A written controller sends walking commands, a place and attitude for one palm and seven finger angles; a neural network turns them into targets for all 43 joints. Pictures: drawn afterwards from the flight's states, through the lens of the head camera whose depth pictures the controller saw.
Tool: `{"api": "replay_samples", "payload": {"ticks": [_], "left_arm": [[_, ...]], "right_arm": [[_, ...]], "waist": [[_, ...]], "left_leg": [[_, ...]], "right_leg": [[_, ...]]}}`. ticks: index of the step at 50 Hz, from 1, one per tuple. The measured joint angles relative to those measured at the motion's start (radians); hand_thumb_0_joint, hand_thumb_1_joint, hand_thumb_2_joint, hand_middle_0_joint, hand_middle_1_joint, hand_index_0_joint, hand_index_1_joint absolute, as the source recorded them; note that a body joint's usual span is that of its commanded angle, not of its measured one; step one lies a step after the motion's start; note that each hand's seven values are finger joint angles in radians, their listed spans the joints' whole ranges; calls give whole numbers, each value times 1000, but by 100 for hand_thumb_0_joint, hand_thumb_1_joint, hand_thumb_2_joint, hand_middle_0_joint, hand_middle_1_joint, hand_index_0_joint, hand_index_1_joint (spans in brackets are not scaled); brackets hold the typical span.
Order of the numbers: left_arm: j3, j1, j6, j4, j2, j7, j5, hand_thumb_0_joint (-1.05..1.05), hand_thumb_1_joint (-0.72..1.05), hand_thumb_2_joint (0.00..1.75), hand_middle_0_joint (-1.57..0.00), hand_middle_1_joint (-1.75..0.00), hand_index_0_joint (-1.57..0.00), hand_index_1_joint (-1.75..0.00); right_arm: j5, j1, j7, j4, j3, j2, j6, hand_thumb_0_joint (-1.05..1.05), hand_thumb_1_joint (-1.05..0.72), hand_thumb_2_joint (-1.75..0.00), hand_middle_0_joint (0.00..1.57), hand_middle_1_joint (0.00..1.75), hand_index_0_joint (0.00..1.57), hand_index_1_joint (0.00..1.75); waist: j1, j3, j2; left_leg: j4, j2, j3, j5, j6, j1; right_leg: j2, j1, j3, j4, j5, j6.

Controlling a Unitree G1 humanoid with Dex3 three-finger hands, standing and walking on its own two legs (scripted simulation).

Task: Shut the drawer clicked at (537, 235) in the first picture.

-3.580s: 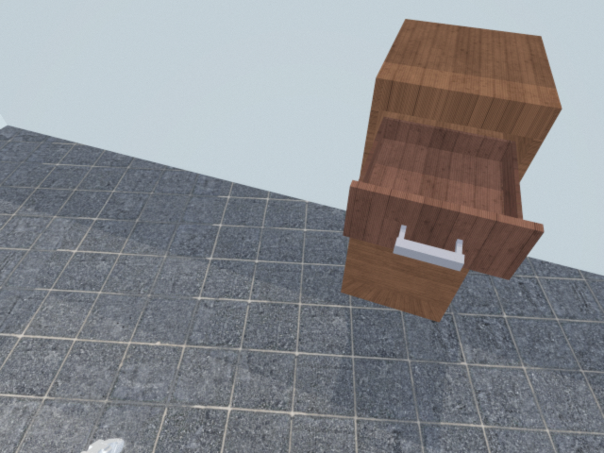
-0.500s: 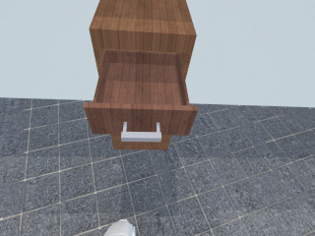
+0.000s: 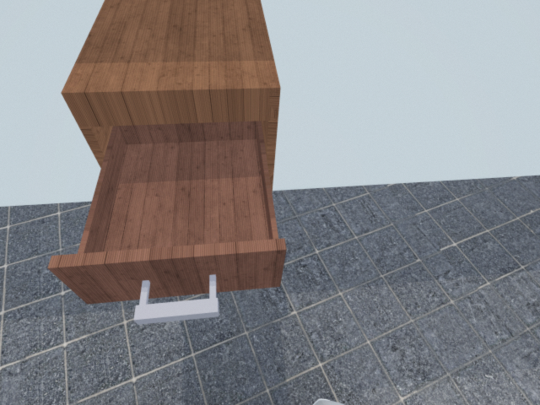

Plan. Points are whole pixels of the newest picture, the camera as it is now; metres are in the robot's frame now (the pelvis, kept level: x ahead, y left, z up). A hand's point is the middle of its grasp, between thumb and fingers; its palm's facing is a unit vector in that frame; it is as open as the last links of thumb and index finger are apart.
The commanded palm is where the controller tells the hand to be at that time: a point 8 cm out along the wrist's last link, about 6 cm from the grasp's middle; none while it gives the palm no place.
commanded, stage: come to a stop and stand still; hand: left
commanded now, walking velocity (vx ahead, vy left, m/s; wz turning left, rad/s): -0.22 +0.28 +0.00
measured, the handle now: (178, 297) +0.28 +0.15 -0.03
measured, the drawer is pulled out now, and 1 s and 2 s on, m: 0.30 0.30 0.30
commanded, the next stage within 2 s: look again from close up in 1.48 s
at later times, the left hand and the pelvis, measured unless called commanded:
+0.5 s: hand out of the picture -0.01 +0.24 -0.18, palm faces +0.08 -0.97 -0.22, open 7.4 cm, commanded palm none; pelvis -0.06 +0.04 +0.00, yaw +0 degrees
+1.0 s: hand out of the picture -0.05 +0.22 -0.18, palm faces -0.02 -0.99 -0.15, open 7.4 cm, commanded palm none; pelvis -0.06 +0.05 +0.01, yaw -1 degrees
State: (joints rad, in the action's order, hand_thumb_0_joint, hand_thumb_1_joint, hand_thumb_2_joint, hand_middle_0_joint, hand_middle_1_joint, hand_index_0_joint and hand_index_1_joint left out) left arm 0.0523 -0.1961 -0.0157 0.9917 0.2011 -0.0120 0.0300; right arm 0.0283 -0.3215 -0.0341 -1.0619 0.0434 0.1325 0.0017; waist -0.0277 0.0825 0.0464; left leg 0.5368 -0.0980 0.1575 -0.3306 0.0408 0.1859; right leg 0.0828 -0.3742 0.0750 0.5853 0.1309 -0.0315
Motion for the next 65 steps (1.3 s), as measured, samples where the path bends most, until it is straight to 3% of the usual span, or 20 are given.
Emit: {"api": "replay_samples", "payload": {"ticks": [2,5,8,12,17,22,24,27,31,35,40,47,52,55,59,65], "left_arm": [[-3,11,15,2,-21,-7,4,0,91,90,-20,-29,-19,-30],[-12,40,18,0,-52,-11,2,0,91,90,-20,-29,-20,-30],[-12,65,12,-12,-62,-22,-3,0,91,90,-20,-30,-20,-30],[-10,76,12,-30,-61,-33,-5,0,91,90,-20,-30,-20,-30],[-2,59,-4,-40,-39,-34,7,0,90,90,-20,-30,-20,-30],[9,10,-28,-29,-2,-25,16,0,90,90,-20,-30,-20,-30],[11,-14,-40,-11,10,-23,5,0,90,90,-20,-30,-20,-30],[19,-52,-59,28,22,-18,-3,0,90,90,-20,-30,-20,-30],[21,-101,-39,57,23,-2,2,0,90,90,-20,-29,-20,-30],[19,-143,-37,86,18,0,1,0,90,90,-20,-29,-20,-30],[19,-158,-62,114,7,-4,-2,0,90,90,-20,-29,-20,-30],[11,-98,-68,110,-9,-9,-7,0,91,90,-20,-29,-19,-30],[-1,-23,-48,101,-25,-22,-10,1,92,90,-20,-29,-20,-30],[-5,4,-18,95,-21,-25,-15,1,93,90,-20,-29,-20,-30],[-22,18,19,107,-57,-33,-18,0,93,90,-20,-29,-20,-30],[-26,10,37,113,-59,-40,-24,-1,96,90,-20,-30,-20,-30]], "right_arm": [[-7,14,2,0,11,17,-18,0,-91,-90,20,30,20,30],[-12,43,-3,12,25,42,-45,0,-91,-90,20,29,20,30],[-10,72,3,21,31,59,-64,0,-91,-90,20,29,20,30],[-1,110,16,41,36,79,-85,0,-91,-90,20,29,20,30],[4,139,31,64,37,91,-84,0,-91,-90,20,29,20,30],[-5,115,36,75,21,82,-44,0,-91,-90,20,29,20,30],[-2,88,28,72,14,74,-22,0,-91,-90,20,29,20,30],[12,31,13,55,-11,35,-21,0,-91,-90,20,29,20,30],[5,-44,-2,6,-40,-12,-8,0,-91,-90,20,29,20,30],[0,-77,-23,-22,-54,-53,12,0,-91,-90,20,29,20,30],[0,-97,-49,-46,-56,-85,22,0,-91,-90,20,30,20,30],[1,-112,-52,-89,-40,-91,11,0,-91,-90,20,30,20,30],[4,-104,-39,-110,-29,-76,5,0,-91,-90,20,30,20,30],[-2,-102,-32,-118,-24,-68,4,0,-91,-90,20,30,20,30],[-11,-74,-23,-120,-23,-37,-8,0,-91,-90,20,29,20,30],[-9,-10,-19,-105,-29,-27,0,0,-91,-90,20,29,20,30]], "waist": [[2,10,-38],[-11,28,-80],[-2,32,-89],[14,18,-92],[38,-8,-70],[61,-55,-24],[53,-76,-17],[33,-103,11],[29,-124,22],[28,-107,41],[9,-70,47],[-12,-41,26],[-28,-36,-4],[-26,-47,-16],[-29,-65,-80],[-10,-79,-78]], "left_leg": [[129,-2,-37,-106,-3,56],[401,57,-121,-233,-4,162],[614,97,-138,-186,12,242],[695,110,-157,-88,31,288],[540,88,-155,-64,27,234],[154,85,-106,-98,-10,59],[13,90,-105,-47,-33,0],[-16,97,-104,-17,-75,-13],[-144,98,-122,54,-84,-59],[-198,110,-107,83,-94,-77],[-193,111,-85,78,-97,-73],[-163,102,-78,66,-93,-57],[-115,91,-88,43,-71,-39],[-58,89,-95,12,-46,-19],[-52,50,-127,3,-17,-29],[-112,33,-140,33,14,-67]], "right_leg": [[-13,-7,2,16,81,26],[-4,-9,10,19,93,38],[9,4,10,-24,60,42],[21,8,13,-74,16,38],[33,0,10,-108,-29,24],[33,-21,-6,-128,-62,1],[21,-55,-16,-65,41,-10],[-30,-101,-87,126,186,1],[-89,-119,-122,346,108,1],[-113,-101,-128,434,94,-8],[-128,-73,-125,476,149,-10],[-90,-17,-101,355,209,-8],[-59,75,-64,112,244,8],[-51,165,-44,-85,153,20],[-89,198,-11,-114,170,54],[-108,224,3,-141,159,80]]}}
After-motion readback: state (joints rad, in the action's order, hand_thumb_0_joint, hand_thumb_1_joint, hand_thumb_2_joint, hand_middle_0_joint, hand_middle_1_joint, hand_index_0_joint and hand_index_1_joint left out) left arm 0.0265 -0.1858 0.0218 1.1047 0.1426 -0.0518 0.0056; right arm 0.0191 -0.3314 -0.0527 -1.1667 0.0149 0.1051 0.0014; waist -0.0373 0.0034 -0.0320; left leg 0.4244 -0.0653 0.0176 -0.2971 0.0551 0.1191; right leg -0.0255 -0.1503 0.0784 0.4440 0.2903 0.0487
